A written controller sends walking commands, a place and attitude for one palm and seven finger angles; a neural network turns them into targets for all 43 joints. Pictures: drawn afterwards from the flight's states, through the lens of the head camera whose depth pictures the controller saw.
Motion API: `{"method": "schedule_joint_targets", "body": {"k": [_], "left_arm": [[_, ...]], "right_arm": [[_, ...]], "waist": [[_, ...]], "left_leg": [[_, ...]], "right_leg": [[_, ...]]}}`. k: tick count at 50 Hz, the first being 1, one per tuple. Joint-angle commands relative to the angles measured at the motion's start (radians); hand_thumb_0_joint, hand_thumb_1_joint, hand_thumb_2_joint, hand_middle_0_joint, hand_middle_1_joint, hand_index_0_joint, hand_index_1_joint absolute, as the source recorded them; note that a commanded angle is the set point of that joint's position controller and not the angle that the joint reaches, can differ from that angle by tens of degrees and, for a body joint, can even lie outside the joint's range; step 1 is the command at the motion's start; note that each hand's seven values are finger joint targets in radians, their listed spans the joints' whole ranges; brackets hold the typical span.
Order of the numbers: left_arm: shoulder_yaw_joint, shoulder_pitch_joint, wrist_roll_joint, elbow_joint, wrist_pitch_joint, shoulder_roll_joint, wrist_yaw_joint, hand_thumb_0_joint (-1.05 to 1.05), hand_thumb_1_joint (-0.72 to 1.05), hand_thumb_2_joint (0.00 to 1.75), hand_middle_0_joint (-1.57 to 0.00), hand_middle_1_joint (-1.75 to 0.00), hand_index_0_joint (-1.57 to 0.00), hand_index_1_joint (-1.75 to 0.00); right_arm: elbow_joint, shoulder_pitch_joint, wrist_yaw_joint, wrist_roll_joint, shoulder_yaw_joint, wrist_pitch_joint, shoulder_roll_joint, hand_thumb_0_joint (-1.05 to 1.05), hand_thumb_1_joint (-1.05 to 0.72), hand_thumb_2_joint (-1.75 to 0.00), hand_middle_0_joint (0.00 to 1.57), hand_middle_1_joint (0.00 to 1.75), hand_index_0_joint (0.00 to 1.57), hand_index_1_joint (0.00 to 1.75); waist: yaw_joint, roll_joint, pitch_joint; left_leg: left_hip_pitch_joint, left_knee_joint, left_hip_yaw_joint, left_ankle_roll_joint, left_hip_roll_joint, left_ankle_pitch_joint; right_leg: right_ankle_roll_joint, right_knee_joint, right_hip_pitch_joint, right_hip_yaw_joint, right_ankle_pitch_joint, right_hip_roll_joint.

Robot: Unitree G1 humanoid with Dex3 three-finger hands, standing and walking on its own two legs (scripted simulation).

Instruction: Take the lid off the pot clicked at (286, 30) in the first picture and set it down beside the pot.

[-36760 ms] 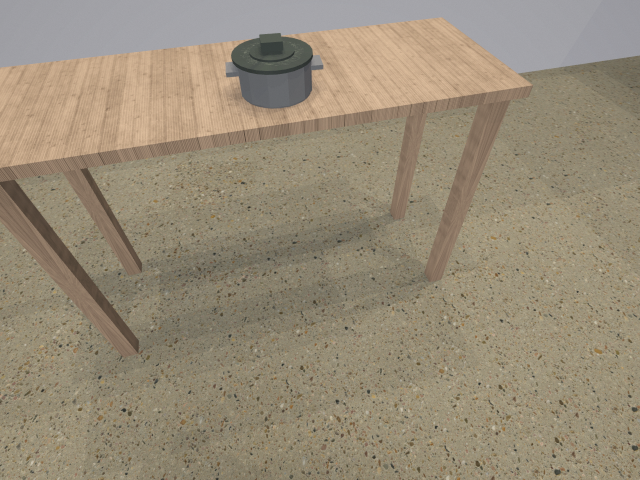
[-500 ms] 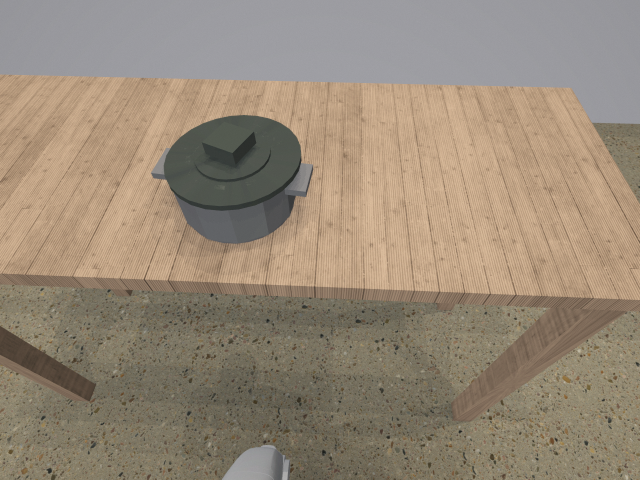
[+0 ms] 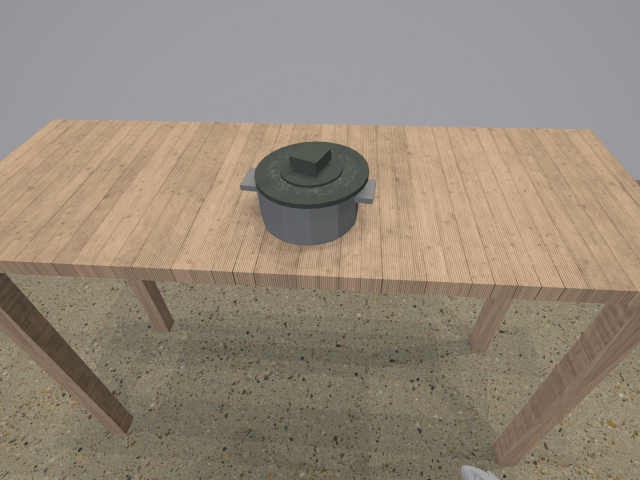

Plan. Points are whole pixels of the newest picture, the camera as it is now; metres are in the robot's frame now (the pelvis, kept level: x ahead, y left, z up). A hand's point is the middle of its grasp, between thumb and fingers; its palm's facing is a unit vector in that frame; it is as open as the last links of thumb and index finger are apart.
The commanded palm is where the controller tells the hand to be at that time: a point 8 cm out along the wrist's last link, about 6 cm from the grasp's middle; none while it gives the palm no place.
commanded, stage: come to a stop and stand still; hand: left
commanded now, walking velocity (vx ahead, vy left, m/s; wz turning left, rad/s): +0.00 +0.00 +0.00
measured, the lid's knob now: (310, 157) +0.52 +0.07 +0.17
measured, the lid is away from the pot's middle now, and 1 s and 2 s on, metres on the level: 0.01 0.01 0.01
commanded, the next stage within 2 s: look again from close up in 0.72 s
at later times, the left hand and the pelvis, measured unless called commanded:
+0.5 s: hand out of the picture +0.00 +0.23 -0.16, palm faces +0.01 -0.98 -0.18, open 7.4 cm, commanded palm none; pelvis -0.03 +0.06 +0.01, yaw -1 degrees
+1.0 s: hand out of the picture -0.07 +0.21 -0.16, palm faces +0.04 -0.99 -0.15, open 7.4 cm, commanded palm none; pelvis -0.03 +0.06 +0.02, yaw +0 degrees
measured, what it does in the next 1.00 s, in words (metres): steps on the spot: right foot, then right foot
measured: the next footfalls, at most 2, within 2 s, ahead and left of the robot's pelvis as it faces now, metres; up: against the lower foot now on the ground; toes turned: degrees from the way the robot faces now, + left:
right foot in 0.06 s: +0.07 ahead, -0.10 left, +0.00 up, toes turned +1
right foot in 0.52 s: +0.00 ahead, -0.08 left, +0.00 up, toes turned +1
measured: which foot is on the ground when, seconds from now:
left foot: down 0.00-1.00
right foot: up 0.00-0.04, down 0.06-0.30, up 0.32-0.50, down 0.52-1.00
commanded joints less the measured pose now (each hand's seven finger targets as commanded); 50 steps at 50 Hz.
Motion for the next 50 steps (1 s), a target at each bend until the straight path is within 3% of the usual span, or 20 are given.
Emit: {"method": "schedule_joint_targets", "body": {"k": [1, 2, 3, 4, 5, 6, 7, 8, 9, 10, 11, 12, 13, 15, 19, 22, 25, 28, 32, 50], "left_arm": [[0.002, 0.095, 0.000, -0.042, -0.034, 0.059, -0.002, 0.00, 0.90, 0.90, -0.20, -0.30, -0.20, -0.30], [0.007, 0.098, 0.004, -0.044, -0.038, 0.070, -0.004, 0.00, 0.90, 0.90, -0.20, -0.30, -0.20, -0.30], [0.005, 0.080, 0.006, -0.054, -0.044, 0.090, -0.003, 0.00, 0.90, 0.90, -0.20, -0.30, -0.20, -0.30], [0.004, 0.060, 0.006, -0.071, -0.048, 0.108, -0.006, 0.00, 0.90, 0.90, -0.20, -0.30, -0.20, -0.30], [0.004, 0.010, 0.001, -0.084, -0.053, 0.131, -0.009, 0.00, 0.90, 0.90, -0.20, -0.30, -0.20, -0.30], [0.007, -0.047, -0.001, -0.101, -0.054, 0.137, -0.006, 0.00, 0.90, 0.90, -0.20, -0.30, -0.20, -0.30], [0.010, -0.086, 0.000, -0.121, -0.049, 0.135, 0.000, 0.00, 0.90, 0.90, -0.20, -0.30, -0.20, -0.30], [0.011, -0.114, 0.001, -0.132, -0.045, 0.124, 0.005, 0.00, 0.90, 0.90, -0.20, -0.30, -0.20, -0.30], [0.008, -0.118, 0.000, -0.130, -0.046, 0.112, 0.004, 0.00, 0.90, 0.90, -0.20, -0.30, -0.20, -0.30], [0.000, -0.094, -0.004, -0.119, -0.048, 0.092, 0.000, 0.00, 0.90, 0.90, -0.20, -0.30, -0.20, -0.30], [-0.006, -0.049, -0.010, -0.106, -0.047, 0.071, -0.007, 0.00, 0.90, 0.90, -0.20, -0.30, -0.20, -0.30], [-0.004, -0.010, -0.009, -0.092, -0.044, 0.066, -0.009, 0.00, 0.90, 0.90, -0.20, -0.30, -0.20, -0.30], [-0.002, 0.022, -0.006, -0.070, -0.040, 0.065, -0.010, 0.00, 0.90, 0.90, -0.20, -0.30, -0.20, -0.30], [0.000, 0.042, -0.003, -0.036, -0.028, 0.055, -0.015, 0.00, 0.90, 0.90, -0.20, -0.30, -0.20, -0.30], [-0.003, 0.032, -0.005, 0.000, -0.024, 0.038, -0.017, 0.00, 0.90, 0.90, -0.20, -0.30, -0.20, -0.30], [-0.010, 0.023, -0.007, 0.020, -0.031, 0.014, -0.017, 0.00, 0.90, 0.90, -0.20, -0.30, -0.20, -0.30], [-0.018, 0.036, -0.009, 0.048, -0.034, 0.002, -0.009, 0.00, 0.90, 0.90, -0.20, -0.30, -0.20, -0.30], [-0.019, 0.073, -0.007, 0.072, -0.039, 0.004, -0.002, 0.00, 0.90, 0.90, -0.20, -0.30, -0.20, -0.30], [-0.024, 0.066, -0.008, 0.076, -0.052, 0.003, -0.005, 0.00, 0.90, 0.90, -0.20, -0.30, -0.20, -0.30], [-0.037, 0.142, -0.004, 0.125, -0.063, -0.013, -0.008, 0.00, 0.90, 0.90, -0.20, -0.30, -0.20, -0.30]], "right_arm": [[-0.070, -0.039, -0.017, 0.009, -0.034, -0.021, -0.153, 0.00, -0.90, -0.90, 0.20, 0.30, 0.20, 0.30], [-0.067, -0.016, -0.019, 0.010, -0.030, -0.024, -0.136, 0.00, -0.90, -0.90, 0.20, 0.30, 0.20, 0.30], [-0.062, 0.014, -0.021, 0.016, -0.027, -0.024, -0.119, 0.00, -0.90, -0.90, 0.20, 0.30, 0.20, 0.30], [-0.056, 0.042, -0.021, 0.018, -0.027, -0.021, -0.117, 0.00, -0.90, -0.90, 0.20, 0.30, 0.20, 0.30], [-0.043, 0.087, -0.020, 0.017, -0.027, -0.018, -0.110, 0.00, -0.90, -0.90, 0.20, 0.30, 0.20, 0.30], [-0.014, 0.142, -0.019, 0.015, -0.031, -0.012, -0.108, 0.00, -0.90, -0.90, 0.20, 0.30, 0.20, 0.30], [-0.002, 0.186, -0.022, 0.013, -0.039, -0.007, -0.099, 0.00, -0.90, -0.90, 0.20, 0.30, 0.20, 0.30], [0.011, 0.221, -0.021, 0.012, -0.038, -0.010, -0.095, 0.00, -0.90, -0.90, 0.20, 0.30, 0.20, 0.30], [0.028, 0.239, -0.019, 0.011, -0.030, -0.020, -0.088, 0.00, -0.90, -0.90, 0.20, 0.30, 0.20, 0.30], [0.033, 0.230, -0.017, 0.009, -0.022, -0.033, -0.084, 0.00, -0.90, -0.90, 0.20, 0.30, 0.20, 0.30], [0.032, 0.198, -0.018, 0.005, -0.022, -0.048, -0.105, 0.00, -0.90, -0.90, 0.20, 0.30, 0.20, 0.30], [0.024, 0.161, -0.021, 0.007, -0.024, -0.055, -0.113, 0.00, -0.90, -0.90, 0.20, 0.30, 0.20, 0.30], [0.020, 0.120, -0.024, 0.011, -0.026, -0.054, -0.129, 0.00, -0.90, -0.90, 0.20, 0.30, 0.20, 0.30], [0.035, 0.114, -0.030, 0.013, -0.028, -0.052, -0.145, 0.00, -0.90, -0.90, 0.20, 0.30, 0.20, 0.30], [0.086, 0.149, -0.040, 0.015, -0.026, -0.058, -0.135, 0.00, -0.90, -0.90, 0.20, 0.30, 0.20, 0.30], [0.116, 0.176, -0.043, 0.016, -0.025, -0.059, -0.115, 0.00, -0.90, -0.90, 0.20, 0.30, 0.20, 0.30], [0.147, 0.203, -0.043, 0.021, -0.024, -0.059, -0.114, 0.00, -0.90, -0.90, 0.20, 0.30, 0.20, 0.30], [0.158, 0.188, -0.041, 0.026, -0.023, -0.058, -0.103, 0.00, -0.90, -0.90, 0.20, 0.30, 0.20, 0.30], [0.162, 0.169, -0.036, 0.024, -0.027, -0.053, -0.104, 0.00, -0.90, -0.90, 0.20, 0.30, 0.20, 0.30], [0.182, 0.133, -0.035, 0.028, -0.022, -0.064, -0.105, 0.00, -0.90, -0.90, 0.20, 0.30, 0.20, 0.30]], "waist": [[0.028, 0.006, 0.160], [0.027, -0.019, 0.135], [0.006, -0.075, 0.128], [-0.020, -0.104, 0.113], [-0.056, -0.160, 0.078], [-0.081, -0.257, 0.056], [-0.094, -0.315, 0.046], [-0.109, -0.301, 0.049], [-0.115, -0.236, 0.050], [-0.099, -0.119, 0.060], [-0.067, 0.047, 0.061], [-0.033, 0.129, 0.050], [-0.010, 0.132, 0.063], [-0.006, 0.087, 0.063], [-0.017, 0.051, 0.047], [-0.030, 0.030, 0.049], [-0.037, 0.039, 0.040], [-0.030, 0.000, 0.061], [-0.041, -0.056, 0.067], [-0.033, 0.002, 0.072]], "left_leg": [[-0.307, -0.335, -0.291, 0.040, 0.221, -0.256], [-0.270, -0.307, -0.267, 0.020, 0.186, -0.246], [-0.251, -0.256, -0.236, -0.004, 0.142, -0.264], [-0.178, -0.183, -0.179, -0.032, 0.083, -0.221], [-0.066, -0.125, -0.128, -0.049, 0.051, -0.179], [0.049, -0.043, -0.094, -0.058, 0.040, -0.117], [0.125, 0.000, -0.078, -0.062, 0.035, -0.091], [0.166, -0.016, -0.079, -0.060, 0.042, -0.058], [0.183, -0.097, -0.085, -0.054, 0.057, -0.029], [0.156, -0.223, -0.132, -0.040, 0.093, -0.040], [0.049, -0.342, -0.245, -0.018, 0.164, -0.128], [-0.035, -0.427, -0.324, 0.001, 0.221, -0.201], [-0.092, -0.460, -0.343, 0.015, 0.239, -0.249], [-0.124, -0.502, -0.361, 0.012, 0.242, -0.305], [-0.021, -0.495, -0.348, 0.029, 0.254, -0.183], [0.053, -0.469, -0.314, 0.043, 0.248, -0.090], [0.090, -0.460, -0.297, 0.000, 0.236, -0.063], [0.030, -0.462, -0.273, -0.053, 0.208, -0.105], [0.060, -0.440, -0.236, -0.029, 0.194, -0.141], [0.072, -0.457, -0.250, -0.018, 0.205, -0.135]], "right_leg": [[-0.014, -0.200, 0.148, 0.004, 0.098, 0.022], [-0.025, -0.295, 0.165, 0.031, 0.116, 0.016], [-0.053, -0.380, 0.138, 0.131, 0.029, -0.033], [-0.099, -0.467, 0.046, 0.247, -0.101, -0.105], [-0.135, -0.537, -0.054, 0.319, -0.252, -0.149], [-0.146, -0.588, -0.144, 0.321, -0.321, -0.173], [-0.157, -0.605, -0.203, 0.301, -0.306, -0.180], [-0.149, -0.584, -0.241, 0.271, -0.274, -0.167], [-0.122, -0.524, -0.228, 0.216, -0.206, -0.134], [-0.087, -0.430, -0.190, 0.159, -0.134, -0.079], [-0.048, -0.333, -0.093, 0.084, -0.029, -0.011], [-0.034, -0.261, 0.010, 0.011, 0.056, 0.017], [-0.033, -0.227, 0.062, 0.001, 0.071, 0.022], [-0.033, -0.165, 0.084, -0.003, 0.054, 0.028], [-0.027, -0.096, 0.021, 0.015, 0.033, 0.013], [-0.029, -0.203, 0.029, 0.002, 0.013, 0.008], [-0.036, -0.344, 0.079, 0.008, 0.075, 0.008], [-0.060, -0.421, 0.150, 0.043, 0.153, -0.010], [-0.061, -0.441, 0.097, 0.057, 0.117, -0.024], [-0.048, -0.428, 0.071, 0.060, 0.152, -0.027]]}}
